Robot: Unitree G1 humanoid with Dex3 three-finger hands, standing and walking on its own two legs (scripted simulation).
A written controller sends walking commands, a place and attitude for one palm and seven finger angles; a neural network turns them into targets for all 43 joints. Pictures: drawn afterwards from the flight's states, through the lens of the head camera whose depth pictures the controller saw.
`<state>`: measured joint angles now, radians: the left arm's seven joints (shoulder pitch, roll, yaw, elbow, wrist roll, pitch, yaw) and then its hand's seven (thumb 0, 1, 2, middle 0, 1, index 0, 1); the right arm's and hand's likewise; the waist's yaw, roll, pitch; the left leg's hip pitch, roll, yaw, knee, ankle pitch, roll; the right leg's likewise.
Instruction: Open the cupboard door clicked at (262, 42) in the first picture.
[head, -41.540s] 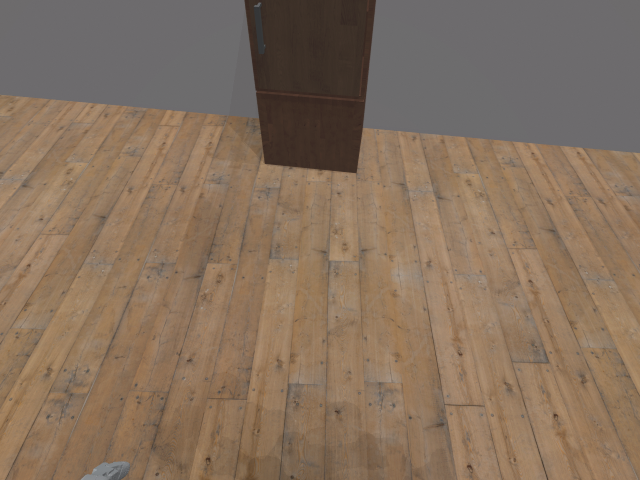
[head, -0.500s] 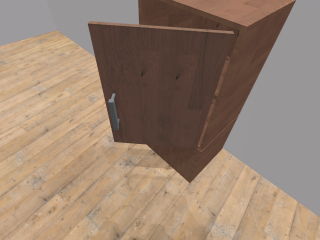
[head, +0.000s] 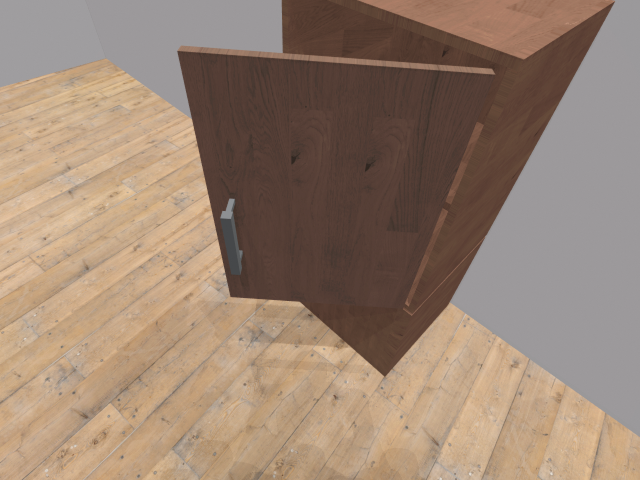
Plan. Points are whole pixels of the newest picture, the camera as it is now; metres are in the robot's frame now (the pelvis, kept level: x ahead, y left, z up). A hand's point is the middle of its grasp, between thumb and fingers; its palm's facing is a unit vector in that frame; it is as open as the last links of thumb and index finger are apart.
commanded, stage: come to a stop and stand still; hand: left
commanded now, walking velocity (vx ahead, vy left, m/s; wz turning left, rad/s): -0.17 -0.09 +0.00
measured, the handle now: (233, 238) +0.55 +0.20 -0.09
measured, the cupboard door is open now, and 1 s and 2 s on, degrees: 41 41 41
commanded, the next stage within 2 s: look again from close up in 1.54 s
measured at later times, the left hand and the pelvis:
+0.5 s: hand out of the picture +0.01 +0.15 -0.16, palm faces +0.02 -0.96 -0.27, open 7.4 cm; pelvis -0.03 -0.03 +0.00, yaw +0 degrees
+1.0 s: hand out of the picture -0.05 +0.09 -0.16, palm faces +0.00 -0.98 -0.20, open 7.4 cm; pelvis -0.04 -0.08 +0.01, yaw +1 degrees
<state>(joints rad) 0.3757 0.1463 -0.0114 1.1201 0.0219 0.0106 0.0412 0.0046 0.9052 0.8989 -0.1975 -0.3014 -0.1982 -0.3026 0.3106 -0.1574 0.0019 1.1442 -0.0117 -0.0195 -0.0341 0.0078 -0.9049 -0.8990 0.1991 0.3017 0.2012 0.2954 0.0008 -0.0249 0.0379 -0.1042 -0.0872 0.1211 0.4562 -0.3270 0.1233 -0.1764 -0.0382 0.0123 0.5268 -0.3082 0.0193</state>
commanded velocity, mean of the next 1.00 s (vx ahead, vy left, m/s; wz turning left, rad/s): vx -0.02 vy -0.01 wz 0.00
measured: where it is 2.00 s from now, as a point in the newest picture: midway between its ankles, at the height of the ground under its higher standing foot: outside the picture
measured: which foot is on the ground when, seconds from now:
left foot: down 0.00-1.00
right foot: down 0.00-1.00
